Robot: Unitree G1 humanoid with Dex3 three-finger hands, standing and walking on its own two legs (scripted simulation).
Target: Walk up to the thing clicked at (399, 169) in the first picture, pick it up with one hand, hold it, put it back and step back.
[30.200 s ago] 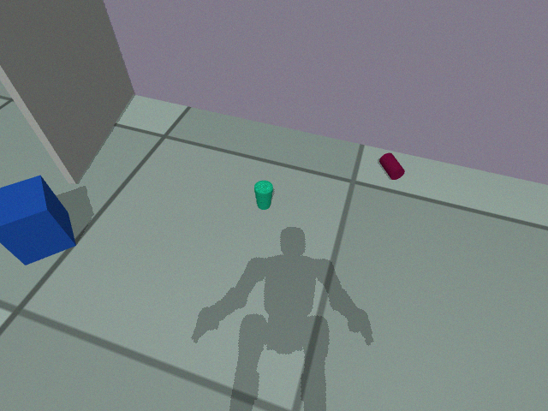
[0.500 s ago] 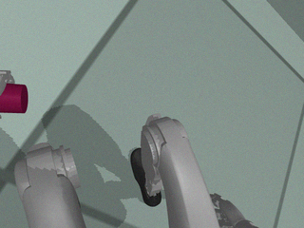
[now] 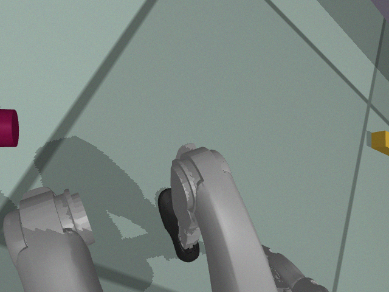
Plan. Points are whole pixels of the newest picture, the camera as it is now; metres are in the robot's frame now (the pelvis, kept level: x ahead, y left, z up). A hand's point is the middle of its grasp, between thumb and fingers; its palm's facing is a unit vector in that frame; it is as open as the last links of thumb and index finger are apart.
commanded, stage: rest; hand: left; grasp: from above
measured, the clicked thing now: out of the picture +0.45 +0.27 -0.26
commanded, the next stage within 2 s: open in 0.08 s
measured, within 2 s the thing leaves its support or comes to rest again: neither
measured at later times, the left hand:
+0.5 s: hand out of the picture +0.44 +0.28 -0.23, palm faces -0.47 -0.03 -0.88, open 11.2 cm
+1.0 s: hand out of the picture +0.44 +0.28 -0.24, palm faces -0.48 -0.03 -0.87, open 13.6 cm
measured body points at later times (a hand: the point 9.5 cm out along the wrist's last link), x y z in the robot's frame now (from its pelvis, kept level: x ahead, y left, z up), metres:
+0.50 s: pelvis +0.00 +0.00 +0.00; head +0.26 +0.12 +0.35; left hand +0.46 +0.28 -0.18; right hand +0.05 -0.27 -0.06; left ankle +0.06 +0.12 -0.27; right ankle +0.12 -0.13 -0.26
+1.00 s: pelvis -0.01 +0.00 +0.00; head +0.26 +0.12 +0.34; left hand +0.46 +0.28 -0.19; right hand +0.04 -0.27 -0.06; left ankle +0.06 +0.12 -0.27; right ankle +0.12 -0.13 -0.26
